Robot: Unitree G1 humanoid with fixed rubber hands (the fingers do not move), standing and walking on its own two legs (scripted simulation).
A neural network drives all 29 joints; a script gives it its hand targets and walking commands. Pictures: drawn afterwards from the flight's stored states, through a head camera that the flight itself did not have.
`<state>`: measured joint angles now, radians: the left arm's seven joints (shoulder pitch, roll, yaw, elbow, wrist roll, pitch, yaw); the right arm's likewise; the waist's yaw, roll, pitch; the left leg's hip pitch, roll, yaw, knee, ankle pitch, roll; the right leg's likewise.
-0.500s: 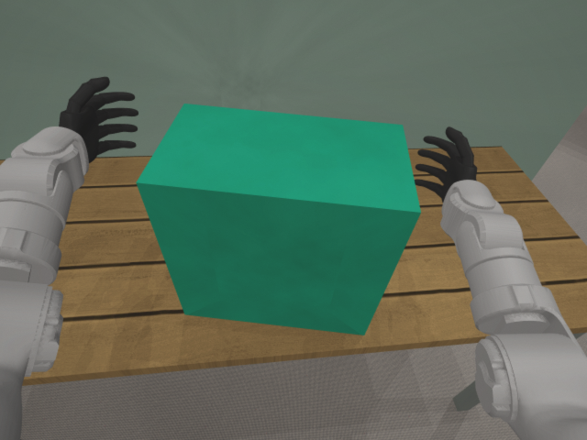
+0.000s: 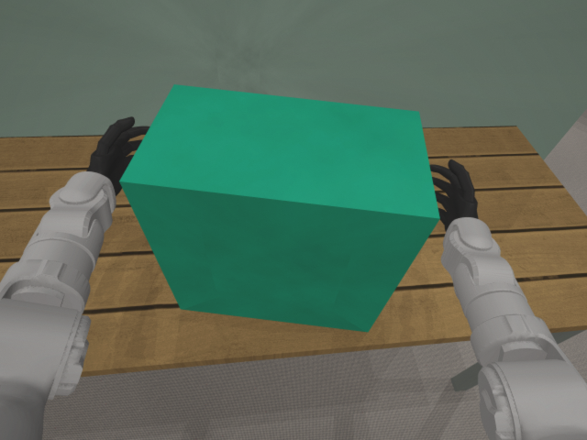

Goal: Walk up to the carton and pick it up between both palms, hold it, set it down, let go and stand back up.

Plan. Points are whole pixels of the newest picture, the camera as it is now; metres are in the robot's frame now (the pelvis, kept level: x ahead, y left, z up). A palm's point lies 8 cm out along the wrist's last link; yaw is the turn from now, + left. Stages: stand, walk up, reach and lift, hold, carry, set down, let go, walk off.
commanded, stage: reach and lift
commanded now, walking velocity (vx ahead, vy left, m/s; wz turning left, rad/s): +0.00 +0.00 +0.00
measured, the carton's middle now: (283, 224) +0.41 +0.01 +0.06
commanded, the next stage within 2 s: none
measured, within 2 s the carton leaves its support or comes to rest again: neither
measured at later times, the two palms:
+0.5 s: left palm (136, 177) +0.45 +0.21 +0.11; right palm (452, 216) +0.40 -0.23 +0.09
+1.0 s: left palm (138, 175) +0.45 +0.20 +0.11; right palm (432, 213) +0.41 -0.20 +0.09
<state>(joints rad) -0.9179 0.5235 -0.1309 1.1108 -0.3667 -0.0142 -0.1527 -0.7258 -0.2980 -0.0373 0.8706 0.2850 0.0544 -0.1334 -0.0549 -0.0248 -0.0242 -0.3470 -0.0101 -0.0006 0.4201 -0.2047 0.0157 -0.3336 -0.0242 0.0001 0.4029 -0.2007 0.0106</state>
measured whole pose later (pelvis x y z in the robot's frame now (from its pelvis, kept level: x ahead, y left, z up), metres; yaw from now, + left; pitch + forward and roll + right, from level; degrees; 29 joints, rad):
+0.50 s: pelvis +0.00 +0.00 +0.00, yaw +0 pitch +9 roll +0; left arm -0.90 0.43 -0.12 1.11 -0.37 -0.04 -0.15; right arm -0.71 -0.28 0.00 0.87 0.30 0.02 -0.14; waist -0.05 -0.02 -0.07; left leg -0.37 -0.01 0.00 0.42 -0.20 0.02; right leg -0.36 -0.02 0.00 0.40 -0.20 0.01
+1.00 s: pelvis +0.00 +0.00 +0.00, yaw +0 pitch +9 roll +0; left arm -0.91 0.39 -0.05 1.11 -0.34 -0.04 -0.12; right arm -0.73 -0.20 0.00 0.88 0.30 0.01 -0.19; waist -0.05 -0.02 -0.08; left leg -0.37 -0.01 0.00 0.42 -0.20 0.02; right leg -0.36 -0.02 0.00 0.40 -0.20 0.01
